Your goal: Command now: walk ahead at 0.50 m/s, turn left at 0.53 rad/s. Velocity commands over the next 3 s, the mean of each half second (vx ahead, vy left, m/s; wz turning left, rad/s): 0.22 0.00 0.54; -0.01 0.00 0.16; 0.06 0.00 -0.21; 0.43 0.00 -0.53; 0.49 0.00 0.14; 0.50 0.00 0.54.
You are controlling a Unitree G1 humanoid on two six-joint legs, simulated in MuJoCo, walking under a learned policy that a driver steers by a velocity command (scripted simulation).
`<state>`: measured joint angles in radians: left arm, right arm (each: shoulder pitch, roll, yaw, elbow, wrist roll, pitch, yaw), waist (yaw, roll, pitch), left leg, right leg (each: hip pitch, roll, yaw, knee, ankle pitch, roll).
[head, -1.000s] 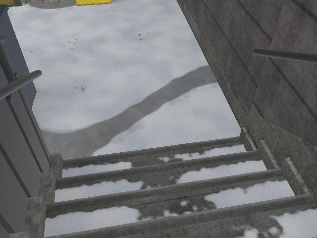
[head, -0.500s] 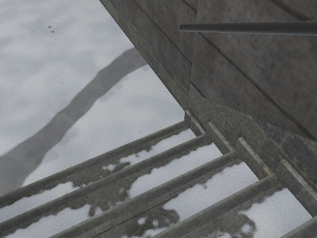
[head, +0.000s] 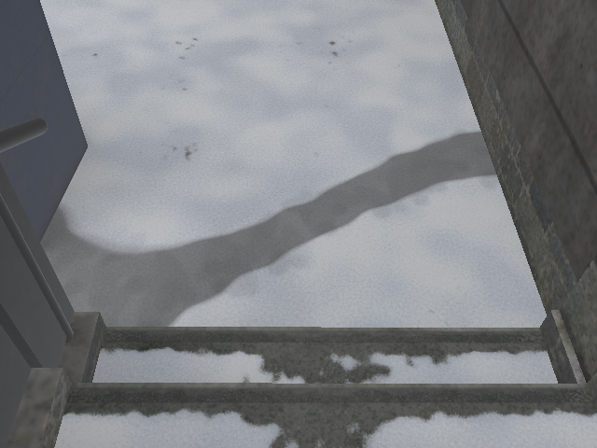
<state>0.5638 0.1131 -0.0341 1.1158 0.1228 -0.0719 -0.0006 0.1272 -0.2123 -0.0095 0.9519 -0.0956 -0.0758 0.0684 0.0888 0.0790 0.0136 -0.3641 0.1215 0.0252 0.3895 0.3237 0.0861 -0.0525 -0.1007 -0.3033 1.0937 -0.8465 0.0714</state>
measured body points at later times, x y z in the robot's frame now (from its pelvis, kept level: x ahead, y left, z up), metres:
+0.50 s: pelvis +0.22 -0.03 -0.17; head +0.23 -0.03 +0.28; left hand +0.34 +0.22 -0.28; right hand +0.18 -0.24 -0.32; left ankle +0.09 +0.10 -0.78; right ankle +0.38 -0.11 -0.90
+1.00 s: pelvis +0.24 -0.07 -0.22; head +0.25 -0.09 +0.23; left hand +0.15 +0.16 -0.35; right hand +0.50 -0.19 -0.33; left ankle +0.16 +0.03 -0.64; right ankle +0.36 -0.12 -0.96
